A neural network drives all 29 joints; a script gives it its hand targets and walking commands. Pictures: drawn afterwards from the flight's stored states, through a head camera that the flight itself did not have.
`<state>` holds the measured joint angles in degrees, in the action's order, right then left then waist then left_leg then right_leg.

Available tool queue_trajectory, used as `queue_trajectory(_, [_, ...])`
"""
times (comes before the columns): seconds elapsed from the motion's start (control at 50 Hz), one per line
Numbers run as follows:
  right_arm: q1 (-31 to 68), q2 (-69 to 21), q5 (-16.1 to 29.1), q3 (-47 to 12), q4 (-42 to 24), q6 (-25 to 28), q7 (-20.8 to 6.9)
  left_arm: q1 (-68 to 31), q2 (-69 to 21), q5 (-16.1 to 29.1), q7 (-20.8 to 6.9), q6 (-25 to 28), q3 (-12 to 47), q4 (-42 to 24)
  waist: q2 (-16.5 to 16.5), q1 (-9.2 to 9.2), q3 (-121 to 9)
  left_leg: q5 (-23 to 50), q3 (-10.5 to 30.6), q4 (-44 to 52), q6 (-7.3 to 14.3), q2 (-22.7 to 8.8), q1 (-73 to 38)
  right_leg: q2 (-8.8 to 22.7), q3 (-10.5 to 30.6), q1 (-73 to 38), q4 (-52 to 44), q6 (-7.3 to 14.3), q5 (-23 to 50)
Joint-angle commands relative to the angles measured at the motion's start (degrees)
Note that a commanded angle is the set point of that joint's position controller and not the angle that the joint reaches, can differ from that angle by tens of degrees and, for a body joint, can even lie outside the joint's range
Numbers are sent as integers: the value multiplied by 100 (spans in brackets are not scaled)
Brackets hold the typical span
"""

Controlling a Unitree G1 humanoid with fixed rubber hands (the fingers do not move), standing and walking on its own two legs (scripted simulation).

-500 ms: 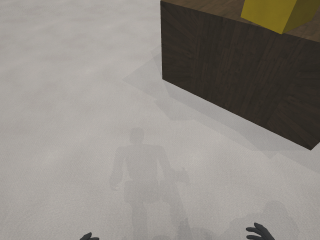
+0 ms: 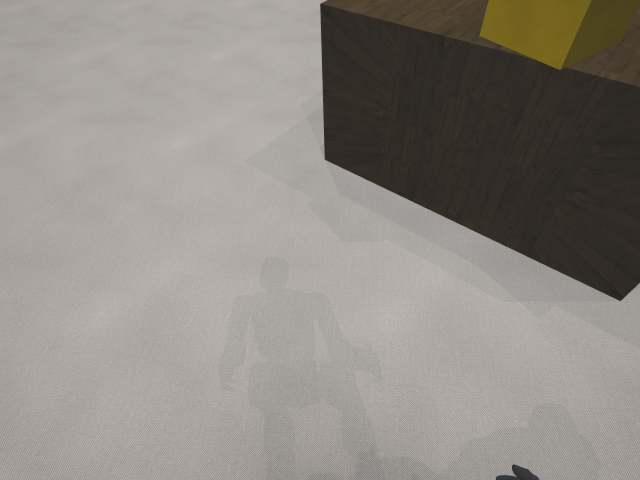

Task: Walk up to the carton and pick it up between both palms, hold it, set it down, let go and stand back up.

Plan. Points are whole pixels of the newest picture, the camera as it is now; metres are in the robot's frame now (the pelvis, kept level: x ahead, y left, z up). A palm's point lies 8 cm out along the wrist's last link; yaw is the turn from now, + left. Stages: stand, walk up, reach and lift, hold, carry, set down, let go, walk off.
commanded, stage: stand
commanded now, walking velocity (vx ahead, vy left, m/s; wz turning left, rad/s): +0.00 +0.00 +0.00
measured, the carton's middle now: out of the picture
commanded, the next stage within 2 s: walk up in 1.46 s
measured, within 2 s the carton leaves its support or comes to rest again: neither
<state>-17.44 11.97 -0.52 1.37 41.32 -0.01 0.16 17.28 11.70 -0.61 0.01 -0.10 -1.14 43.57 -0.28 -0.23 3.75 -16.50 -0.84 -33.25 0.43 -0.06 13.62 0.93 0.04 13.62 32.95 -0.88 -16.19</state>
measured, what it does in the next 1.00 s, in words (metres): stands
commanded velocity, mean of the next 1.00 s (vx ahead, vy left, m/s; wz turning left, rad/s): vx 0.00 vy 0.00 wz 0.00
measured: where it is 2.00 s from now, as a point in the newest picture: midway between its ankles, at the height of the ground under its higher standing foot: outside the picture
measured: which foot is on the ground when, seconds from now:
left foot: down 0.00-1.00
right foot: down 0.00-1.00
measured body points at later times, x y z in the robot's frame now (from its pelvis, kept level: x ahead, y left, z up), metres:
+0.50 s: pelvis +0.00 +0.00 +0.00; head +0.01 +0.00 +0.45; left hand +0.07 +0.24 -0.13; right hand +0.08 -0.25 -0.13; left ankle +0.02 +0.11 -0.73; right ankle +0.02 -0.13 -0.73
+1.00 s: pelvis +0.01 +0.00 +0.00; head +0.01 -0.01 +0.45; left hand +0.06 +0.24 -0.13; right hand +0.07 -0.25 -0.13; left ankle +0.02 +0.11 -0.73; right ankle +0.02 -0.13 -0.73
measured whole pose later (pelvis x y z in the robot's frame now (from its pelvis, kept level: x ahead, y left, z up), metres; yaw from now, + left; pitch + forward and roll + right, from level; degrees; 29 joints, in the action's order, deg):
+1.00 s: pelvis +0.01 +0.00 +0.00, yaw +0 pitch -3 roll +0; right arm -17.9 12.0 -0.3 0.6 48.0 0.2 0.9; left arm 17.9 11.9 -0.2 0.9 0.1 -0.3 49.2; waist -0.3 -0.2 3.1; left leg -15.3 -0.4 -30.3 0.0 -0.3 12.4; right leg 0.7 -0.2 12.3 30.1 -0.6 -15.2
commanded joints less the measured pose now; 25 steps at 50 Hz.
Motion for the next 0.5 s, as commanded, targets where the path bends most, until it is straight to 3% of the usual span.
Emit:
queue_trajectory(0.0, [-31, 831, 3, 233, -557, 156, 43, 90, 865, 5, 38, 148, -216, -566, -8, -10, -98, 246, 647, 935, 153, -495, 215, 413, 468, 88, -738, 237, 309])
queue_trajectory(0.48, [-184, 838, 16, 185, -199, 148, 73, 225, 906, 25, 73, 147, -171, -264, 36, 2, -71, 325, 647, 990, 133, -499, 142, 422, 473, 128, -868, 232, 324])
